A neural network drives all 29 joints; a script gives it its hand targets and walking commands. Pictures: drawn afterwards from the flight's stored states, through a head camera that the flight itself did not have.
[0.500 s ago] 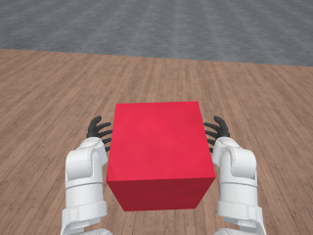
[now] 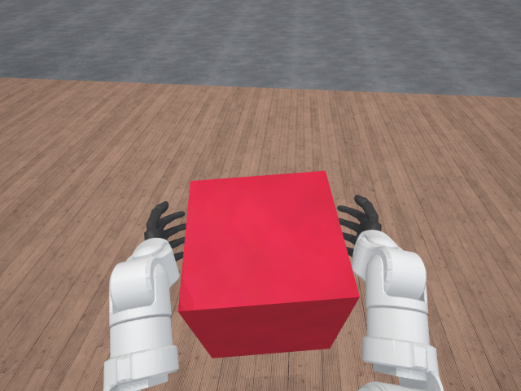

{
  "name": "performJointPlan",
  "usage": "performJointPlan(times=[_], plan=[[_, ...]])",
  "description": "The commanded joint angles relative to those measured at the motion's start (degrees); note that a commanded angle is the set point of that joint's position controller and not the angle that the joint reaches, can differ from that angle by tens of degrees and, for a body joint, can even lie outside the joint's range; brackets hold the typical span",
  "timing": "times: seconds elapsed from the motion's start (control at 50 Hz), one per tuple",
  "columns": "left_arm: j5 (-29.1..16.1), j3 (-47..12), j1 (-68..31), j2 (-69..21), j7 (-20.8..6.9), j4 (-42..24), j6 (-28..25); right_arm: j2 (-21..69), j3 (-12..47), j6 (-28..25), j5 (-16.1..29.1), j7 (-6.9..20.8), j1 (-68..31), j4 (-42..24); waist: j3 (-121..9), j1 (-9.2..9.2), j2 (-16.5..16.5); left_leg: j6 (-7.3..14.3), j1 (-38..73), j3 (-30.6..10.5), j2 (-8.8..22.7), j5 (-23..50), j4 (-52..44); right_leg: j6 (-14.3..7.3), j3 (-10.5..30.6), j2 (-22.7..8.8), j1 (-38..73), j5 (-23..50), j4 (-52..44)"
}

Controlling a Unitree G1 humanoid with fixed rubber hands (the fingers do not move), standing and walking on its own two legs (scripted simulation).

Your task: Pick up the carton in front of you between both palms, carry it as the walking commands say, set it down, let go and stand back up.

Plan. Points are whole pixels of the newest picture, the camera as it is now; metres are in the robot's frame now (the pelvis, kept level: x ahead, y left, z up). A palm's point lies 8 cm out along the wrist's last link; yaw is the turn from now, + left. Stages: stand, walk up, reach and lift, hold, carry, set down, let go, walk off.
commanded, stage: carry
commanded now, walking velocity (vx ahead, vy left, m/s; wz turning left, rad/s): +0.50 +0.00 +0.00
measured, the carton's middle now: (265, 270) +0.33 +0.00 +0.02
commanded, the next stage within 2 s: none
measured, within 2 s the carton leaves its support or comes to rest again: neither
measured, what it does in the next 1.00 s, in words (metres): goes down: left foot, then right foot 0.03 m lower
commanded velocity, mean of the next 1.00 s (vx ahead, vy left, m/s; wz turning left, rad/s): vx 0.50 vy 0.00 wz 0.00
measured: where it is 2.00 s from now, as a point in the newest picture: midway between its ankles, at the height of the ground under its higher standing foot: (253, 224)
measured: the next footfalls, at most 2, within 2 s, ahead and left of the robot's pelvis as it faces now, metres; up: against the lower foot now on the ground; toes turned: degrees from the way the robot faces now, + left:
left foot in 0.26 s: +0.31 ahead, +0.12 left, -0.01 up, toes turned +4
right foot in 0.82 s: +0.65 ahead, -0.01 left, -0.04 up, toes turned -5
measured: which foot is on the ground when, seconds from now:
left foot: up 0.00-0.24, down 0.26-0.84, up 0.86-1.00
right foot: down 0.00-0.28, up 0.30-0.80, down 0.82-1.00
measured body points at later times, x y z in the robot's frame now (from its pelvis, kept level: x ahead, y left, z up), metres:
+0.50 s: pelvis +0.26 +0.07 -0.02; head +0.30 +0.09 +0.43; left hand +0.62 +0.21 +0.05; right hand +0.59 -0.10 +0.06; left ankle +0.28 +0.12 -0.75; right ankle +0.28 -0.08 -0.67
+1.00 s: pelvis +0.58 +0.03 -0.05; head +0.60 +0.02 +0.40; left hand +0.91 +0.20 +0.01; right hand +0.93 -0.11 +0.01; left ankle +0.52 +0.15 -0.69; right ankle +0.61 -0.01 -0.78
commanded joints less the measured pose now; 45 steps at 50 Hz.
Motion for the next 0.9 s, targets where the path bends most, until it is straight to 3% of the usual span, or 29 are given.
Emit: performJointPlan(times=[0.0,0.14,0.18,0.2,0.22,0.24,0.26,0.28,0.32,0.34,0.36,0.4,0.48,0.54,0.64,0.68,0.72,0.74,0.76,0.78,0.8,0.82,0.84,0.86,0.88], plan=[[-12.3,-37.6,-37.8,-42.7,-0.6,-8.0,-1.9,44.4,34.5,-2.6,7.0,-0.3,-33.2,-5.4,-15.1,1.63,-5.7,-1.1,-13.2,-0.5,1.1,6.6,-7.2,-8.0,16.5,-14.6,22.7,15.7,-9.7],[-10.3,-36.4,-28.1,-38.1,0.6,-6.5,-0.4,38.7,33.9,-1.1,6.1,-0.7,-27.2,-8.0,-12.7,2.83,-9.7,0.8,-2.1,4.2,-2.1,16.2,-28.0,-4.9,7.6,-10.9,20.1,27.6,-4.2],[-9.8,-36.6,-28.2,-38.4,0.6,-6.2,0.0,38.7,33.5,-0.6,6.2,-0.3,-27.0,-7.6,-13.3,0.85,-10.0,1.6,6.9,5.8,-4.0,18.2,-32.9,-3.1,5.5,-10.9,17.6,36.0,1.2],[-9.5,-36.9,-28.3,-38.9,0.6,-6.0,0.2,38.6,33.0,-0.6,6.3,-0.2,-25.6,-6.5,-16.7,-2.22,-8.0,2.1,17.8,7.5,-6.0,18.6,-35.7,-1.3,2.5,-9.3,14.6,38.8,9.9],[-8.9,-36.9,-28.2,-38.9,0.7,-5.2,0.4,38.3,32.3,-0.6,5.9,-0.1,-24.1,-4.8,-21.5,-4.93,-2.3,2.5,31.4,5.1,-3.8,15.3,-35.4,0.7,0.6,-7.3,6.9,29.0,22.2],[-8.4,-36.4,-27.5,-38.9,0.8,-4.9,0.5,37.0,31.6,-0.7,5.4,-0.2,-23.4,-4.1,-25.8,-4.93,9.2,5.8,44.9,-15.1,9.5,12.5,-33.3,2.6,1.7,-3.5,-8.7,9.2,35.5],[-8.9,-36.6,-29.6,-39.5,0.8,-5.4,0.6,37.4,31.5,-1.0,5.0,-0.2,-23.4,-3.1,-25.4,-4.92,17.7,11.7,51.1,-37.7,18.7,13.7,-39.9,3.0,4.7,4.5,-24.3,-14.8,47.5],[-9.8,-36.7,-31.2,-40.9,0.8,-5.9,0.3,39.0,32.3,-1.3,5.7,-0.1,-24.1,-4.6,-23.4,-5.13,14.8,13.9,49.0,-37.9,16.9,14.0,-40.1,0.8,9.4,2.0,-28.3,-14.7,52.6],[-10.2,-36.9,-35.0,-44.5,0.5,-7.2,-0.8,44.4,35.2,-2.4,8.4,1.1,-30.0,-6.9,-19.7,-4.35,5.5,11.8,38.8,-28.8,15.2,16.2,-39.4,0.2,9.9,-1.9,-27.9,-10.5,50.3],[-10.3,-37.7,-35.8,-46.4,0.3,-7.3,-1.2,44.2,35.3,-3.2,9.8,1.5,-32.2,-8.2,-18.3,-3.66,4.0,10.7,34.1,-25.1,13.9,14.1,-41.1,0.5,10.1,-3.3,-26.2,-7.6,46.4],[-9.8,-37.1,-34.5,-46.1,0.2,-6.5,-1.7,45.2,37.2,-3.8,11.0,2.0,-33.7,-9.6,-18.2,-2.87,4.8,9.6,30.9,-21.7,12.5,12.0,-42.7,0.8,9.7,-4.0,-24.0,-4.9,43.1],[-8.1,-36.6,-30.2,-44.9,0.6,-5.0,-2.6,45.3,39.6,-4.9,12.4,2.6,-34.0,-10.6,-19.6,-2.52,6.9,10.1,30.9,-18.0,11.6,13.2,-43.1,1.2,8.3,-3.6,-23.1,-2.0,39.9],[-7.0,-36.8,-26.7,-42.4,1.5,-6.4,-3.7,42.5,39.2,-5.6,11.6,2.0,-27.8,-10.2,-19.0,-4.35,4.9,11.1,38.4,-14.5,11.1,31.5,-40.9,2.2,6.7,-3.6,-30.4,2.8,32.2],[-8.1,-37.3,-27.2,-40.7,1.4,-8.4,-3.5,41.0,38.8,-5.2,11.0,1.3,-26.1,-10.7,-17.3,-5.46,4.9,9.7,42.1,-11.2,9.1,40.3,-39.7,2.1,5.2,-3.0,-32.7,9.0,24.4],[-8.2,-36.3,-25.8,-36.9,1.8,-8.5,-1.5,37.4,37.3,-3.4,9.8,0.3,-23.8,-10.1,-12.6,-6.95,5.2,8.2,41.6,-5.4,4.4,44.0,-38.2,0.5,0.6,0.3,-26.6,21.2,8.2],[-7.9,-35.2,-25.2,-35.3,1.9,-8.0,-0.5,36.3,36.8,-2.5,9.3,-0.1,-23.2,-9.0,-11.0,-7.18,5.5,7.9,40.0,-4.7,4.3,43.0,-38.0,-0.9,-0.2,1.0,-21.2,25.1,2.1],[-7.5,-33.8,-25.1,-34.1,2.0,-6.9,0.4,36.1,36.5,-1.7,9.0,-0.5,-23.6,-8.0,-11.9,-5.29,7.0,6.5,39.7,-3.9,4.7,49.1,-32.2,-2.7,-0.5,1.8,-14.3,25.4,-1.2],[-7.3,-32.9,-24.6,-33.6,2.1,-5.9,0.6,36.3,36.4,-1.3,8.9,-0.7,-24.3,-7.6,-13.9,-3.65,7.7,5.4,39.6,-3.0,4.5,52.0,-26.6,-3.1,-1.0,2.5,-9.0,24.4,-2.2],[-7.1,-32.0,-23.8,-33.5,2.2,-5.1,0.7,36.6,36.2,-1.0,8.8,-0.7,-25.0,-7.2,-16.7,-1.07,5.7,3.8,37.1,-0.4,3.1,50.0,-17.5,-3.2,-1.9,2.9,-0.6,24.9,-4.9],[-6.5,-31.1,-24.2,-33.4,2.3,-4.8,0.7,36.6,36.0,-0.7,8.8,-0.8,-25.7,-6.6,-19.7,1.2,1.7,2.3,28.6,1.5,1.5,38.0,-7.1,-2.6,0.6,0.4,11.3,23.7,-2.8],[-6.2,-30.3,-24.4,-32.7,2.3,-4.2,0.8,37.1,35.8,-0.4,8.9,-1.0,-27.5,-7.0,-22.5,1.4,-6.4,1.2,12.9,1.6,-1.9,12.8,4.8,-5.2,15.8,-11.2,24.4,31.9,4.7],[-5.9,-29.1,-24.3,-31.1,2.4,-2.2,1.1,37.2,35.0,-0.1,8.3,-1.2,-27.5,-5.9,-23.9,1.02,-15.0,0.2,-2.5,-1.2,-8.0,-14.2,18.2,-11.7,36.8,-22.3,31.9,27.9,1.9],[-7.4,-31.1,-25.6,-34.6,2.3,-1.9,0.6,39.3,35.4,-0.7,8.9,-1.2,-28.4,-7.1,-25.6,2.21,-14.0,1.1,-11.2,-4.0,-6.8,-10.6,25.0,-15.9,42.0,-21.9,34.6,12.6,-1.6],[-8.2,-31.8,-27.7,-36.9,1.9,-2.8,0.0,40.5,34.7,-0.7,9.0,-1.2,-30.0,-6.4,-22.1,2.67,-9.4,2.1,-11.8,-5.5,-3.7,-8.0,22.7,-13.9,38.9,-19.7,27.9,7.7,-4.2],[-8.7,-32.9,-29.3,-40.0,1.2,-2.3,-0.4,42.5,34.2,-1.1,8.6,-0.9,-31.0,-4.9,-19.1,2.13,-3.6,2.2,-9.6,-6.4,-2.8,-4.7,18.8,-11.9,34.5,-17.1,20.6,7.8,-5.6]])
